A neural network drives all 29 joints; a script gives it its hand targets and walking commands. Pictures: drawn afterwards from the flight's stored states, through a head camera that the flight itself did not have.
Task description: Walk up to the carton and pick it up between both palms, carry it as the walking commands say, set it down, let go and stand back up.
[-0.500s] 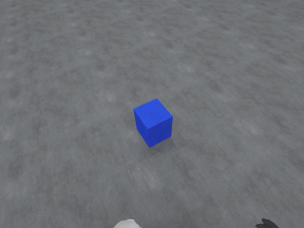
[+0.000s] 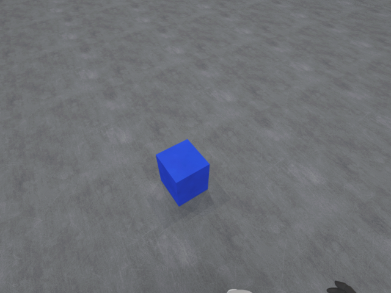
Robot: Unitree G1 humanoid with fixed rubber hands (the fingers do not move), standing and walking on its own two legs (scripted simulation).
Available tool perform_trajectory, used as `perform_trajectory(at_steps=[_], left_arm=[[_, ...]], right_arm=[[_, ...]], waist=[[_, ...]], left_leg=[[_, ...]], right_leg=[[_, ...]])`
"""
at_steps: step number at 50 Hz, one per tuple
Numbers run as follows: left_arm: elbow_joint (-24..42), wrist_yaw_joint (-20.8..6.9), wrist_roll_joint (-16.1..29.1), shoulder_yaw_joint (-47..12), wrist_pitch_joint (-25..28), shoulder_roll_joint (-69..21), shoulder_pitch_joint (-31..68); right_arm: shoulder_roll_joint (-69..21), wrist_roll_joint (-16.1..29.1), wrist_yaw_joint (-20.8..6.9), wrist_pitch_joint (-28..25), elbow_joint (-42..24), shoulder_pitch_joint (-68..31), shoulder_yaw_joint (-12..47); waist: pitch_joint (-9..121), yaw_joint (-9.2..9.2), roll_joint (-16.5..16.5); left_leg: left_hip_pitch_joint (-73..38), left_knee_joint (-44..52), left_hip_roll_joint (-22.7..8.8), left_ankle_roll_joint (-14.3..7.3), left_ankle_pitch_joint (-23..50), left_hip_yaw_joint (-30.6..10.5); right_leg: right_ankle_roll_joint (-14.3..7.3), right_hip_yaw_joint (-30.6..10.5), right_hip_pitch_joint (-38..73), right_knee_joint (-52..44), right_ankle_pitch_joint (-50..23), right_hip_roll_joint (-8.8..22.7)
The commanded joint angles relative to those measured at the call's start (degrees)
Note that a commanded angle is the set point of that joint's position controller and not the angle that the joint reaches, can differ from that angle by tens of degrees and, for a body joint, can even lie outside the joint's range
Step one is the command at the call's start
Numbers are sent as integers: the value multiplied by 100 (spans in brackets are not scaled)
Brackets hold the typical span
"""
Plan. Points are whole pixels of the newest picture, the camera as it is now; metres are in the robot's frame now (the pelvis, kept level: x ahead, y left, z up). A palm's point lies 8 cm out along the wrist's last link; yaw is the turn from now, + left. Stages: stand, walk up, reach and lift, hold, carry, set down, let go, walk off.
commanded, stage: walk up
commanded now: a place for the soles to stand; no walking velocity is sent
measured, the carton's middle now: (183, 172) +0.81 +0.04 -0.63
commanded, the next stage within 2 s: none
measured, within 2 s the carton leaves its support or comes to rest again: neither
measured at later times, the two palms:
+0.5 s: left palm out of the picture +0.12 +0.33 -0.10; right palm (343, 268) +0.18 -0.31 -0.08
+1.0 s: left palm (38, 282) +0.19 +0.34 -0.10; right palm (321, 226) +0.27 -0.30 -0.09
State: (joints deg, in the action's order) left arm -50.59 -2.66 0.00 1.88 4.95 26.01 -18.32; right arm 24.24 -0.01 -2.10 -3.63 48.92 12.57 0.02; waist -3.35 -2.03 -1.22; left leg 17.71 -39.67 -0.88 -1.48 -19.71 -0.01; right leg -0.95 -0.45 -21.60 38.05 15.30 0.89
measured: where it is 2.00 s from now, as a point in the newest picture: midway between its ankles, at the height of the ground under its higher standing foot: (196, 290)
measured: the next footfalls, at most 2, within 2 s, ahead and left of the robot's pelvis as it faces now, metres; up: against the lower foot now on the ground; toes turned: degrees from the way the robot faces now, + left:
left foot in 0.32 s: +0.15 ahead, +0.13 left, +0.00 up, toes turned +1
right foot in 0.58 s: +0.21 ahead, -0.13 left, +0.00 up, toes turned +1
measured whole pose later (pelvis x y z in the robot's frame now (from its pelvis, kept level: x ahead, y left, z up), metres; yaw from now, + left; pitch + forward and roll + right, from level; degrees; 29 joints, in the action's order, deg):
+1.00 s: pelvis +0.16 +0.01 +0.00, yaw +2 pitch -2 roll +0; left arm -50.7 -1.4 0.0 1.9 3.9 25.7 -18.9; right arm 24.7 0.0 -2.1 -4.5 48.8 13.0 0.0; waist -2.7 0.3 -0.5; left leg 19.5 -39.2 0.3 -1.4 -17.4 0.0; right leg -1.0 -1.5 -23.3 55.5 21.0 0.8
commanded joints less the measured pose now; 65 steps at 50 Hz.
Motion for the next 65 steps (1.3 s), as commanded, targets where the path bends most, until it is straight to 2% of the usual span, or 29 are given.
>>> perform_trajectory(at_steps=[1, 2, 6, 12, 15, 16, 17, 18, 22, 26, 28, 29, 30, 31, 32, 33, 37, 42, 44, 45, 46, 47, 51, 55, 58, 59, 60, 61, 65], left_arm=[[249, 156, -138, 731, 217, 1890, -1117], [333, 163, -42, 679, 216, 1745, -825], [324, 183, -86, 567, 174, 1385, -745], [338, 118, -31, 506, 99, 1478, -347], [456, 80, 70, 318, 21, 1104, 3], [549, 90, 104, 161, 27, 641, -22], [633, 126, 77, 149, -7, 487, 165], [494, 167, -55, 275, -81, 1020, 303], [286, 12, -55, 441, -57, 1132, 31], [420, -45, -66, 440, 28, 964, 113], [299, 1, -95, 461, 122, 890, -335], [164, 61, -144, 525, 173, 988, -820], [63, 127, -172, 647, 206, 1248, -1350], [130, 177, -211, 760, 233, 1841, -1370], [280, 189, -58, 713, 230, 1876, -978], [338, 202, -29, 661, 235, 1699, -797], [295, 195, -83, 552, 191, 1417, -738], [340, 134, -40, 509, 111, 1523, -287], [401, 110, 8, 401, 21, 1367, 92], [441, 118, 41, 258, 16, 934, -7], [537, 121, 95, 75, 12, 349, -54], [476, 209, 5, 209, -43, 860, 226], [226, 97, -35, 403, -10, 1221, 29], [384, 46, -37, 398, 76, 961, 108], [130, 185, -132, 439, 218, 933, -773], [42, 257, -178, 550, 227, 1169, -1111], [155, 316, -197, 652, 243, 1734, -1066], [239, 309, -53, 639, 211, 1866, -840], [242, 350, -59, 481, 156, 1341, -619]], right_arm=[[989, -54, 34, -43, -615, -340, -442], [1345, -49, 66, -54, -496, -324, -517], [1078, -6, -28, -118, -500, -132, -503], [947, -19, -45, -146, -599, -378, -513], [1020, -49, 45, -269, -236, 639, -638], [1464, -137, 114, -306, -104, 1186, -809], [1870, -118, 126, -279, -236, 1070, -834], [1921, 18, 130, -258, -350, 793, -870], [1541, -38, 74, -196, -373, 166, -706], [1686, -128, -4, -141, -383, 311, -758], [1604, -105, -48, -58, -471, 27, -731], [1380, -105, -61, -11, -503, -44, -650], [987, -88, -41, -2, -549, 65, -530], [644, -43, -39, -34, -669, -77, -388], [1235, -91, 39, 9, -597, -341, -520], [1371, -50, 38, -10, -483, -231, -549], [1091, -17, -52, -58, -488, -48, -544], [1005, -33, -61, -111, -584, -198, -570], [958, -40, -25, -192, -339, 462, -631], [1258, -107, 44, -236, -141, 1011, -756], [1763, -163, 95, -245, -173, 1173, -881], [1877, -83, 99, -207, -373, 828, -855], [1521, -25, 67, -141, -391, 200, -726], [1655, -132, -17, -70, -366, 483, -758], [1291, -65, -39, 65, -491, 29, -606], [859, -40, -2, 62, -501, 105, -457], [598, -5, 16, 48, -635, 18, -346], [1156, -81, 117, 120, -574, -203, -483], [999, -11, 106, 85, -463, -21, -497]], waist=[[514, 771, -822], [277, 560, -11], [615, 550, -518], [379, 486, -647], [949, -101, -133], [1305, -375, 1147], [611, -201, 1605], [237, -186, 667], [-351, 57, 964], [-206, -59, 1359], [250, 236, 1202], [614, 499, 808], [922, 752, -44], [686, 829, -1339], [386, 680, -336], [170, 512, 96], [532, 529, -543], [430, 427, -680], [602, -10, -418], [1013, -254, 464], [982, -295, 1967], [83, -140, 1084], [-434, 53, 918], [-156, -104, 1389], [646, 486, 859], [925, 672, 75], [786, 673, -1180], [595, 574, -369], [541, 470, -506]], left_leg=[[3075, -2166, 255, -139, -1202, -186], [2947, -2272, -75, -187, -922, -497], [2273, -1278, -119, 8, -524, -183], [1162, -62, -35, -9, -249, 120], [-1316, 1621, 256, -143, 592, 267], [-2537, 2167, -726, -415, -261, -1447], [-2343, 2664, -1843, -767, -1112, -3454], [-1572, 2653, -2119, -1100, -1656, -3612], [-340, 2706, -1384, -1219, -1549, -2080], [-246, 2284, -1344, -1324, -1372, -1751], [-85, 1594, -1168, -1133, -899, -1309], [434, 758, -891, -889, -810, -894], [1330, -493, -488, -604, -787, -445], [2705, -1769, 308, -157, -939, 86], [3025, -2242, 44, -164, -1162, -379], [2890, -2224, -124, -195, -830, -497], [2190, -1171, -149, -14, -569, -195], [1034, -56, -89, -28, -411, 86], [-512, 1216, 181, -84, 269, 354], [-1889, 1724, -41, -226, 76, -287], [-2561, 2382, -1534, -586, -1193, -2809], [-1565, 2759, -2004, -973, -2229, -3601], [-544, 2558, -1417, -1196, -1214, -2107], [-545, 2062, -1364, -1351, -439, -1733], [219, 478, -895, -856, 704, -772], [975, -664, -523, -543, 805, -340], [2310, -1682, 262, -57, -535, 143], [2438, -2003, 20, -100, -1441, -328], [2024, -1272, -101, -9, -937, -184]], right_leg=[[-1221, -3983, 2642, -2485, 2106, 2074], [-1369, -3688, 2324, -2298, 1881, 1969], [-1215, -2005, 2450, -1685, -1018, 1386], [-1188, -1439, 1470, -1629, -871, 1375], [-791, -540, 277, -65, -1459, 924], [-396, -83, -967, 1515, -767, 339], [-118, -103, -2442, 2180, 1143, -297], [-76, -603, -2309, 2321, 1316, 90], [81, -196, -1371, 1522, 769, 321], [56, 83, -782, 398, 1139, 187], [-27, 366, 262, -712, 633, -10], [-62, 378, 1320, -955, 423, -222], [-224, -666, 2355, -1348, 727, 259], [-854, -3548, 2666, -2389, 2246, 1710], [-1255, -4125, 2446, -2458, 2451, 2095], [-1340, -3668, 2178, -2248, 1891, 1923], [-1212, -2104, 2216, -1734, -624, 1386], [-1205, -1562, 1176, -1577, -421, 1387], [-953, -873, 289, -706, -489, 1071], [-673, -466, -540, 562, -453, 705], [-175, 53, -2086, 2047, 1071, -96], [-115, -375, -2617, 2336, 1289, -64], [69, -168, -1650, 1637, 793, 322], [73, 157, -952, 492, 1290, 135], [-60, 386, 1210, -1010, 109, -255], [-242, -707, 2111, -1329, 147, 294], [-957, -3315, 2509, -2057, 468, 1714], [-1501, -3679, 2266, -1900, 77, 2093], [-1220, -2049, 2223, -1230, -2486, 1444]])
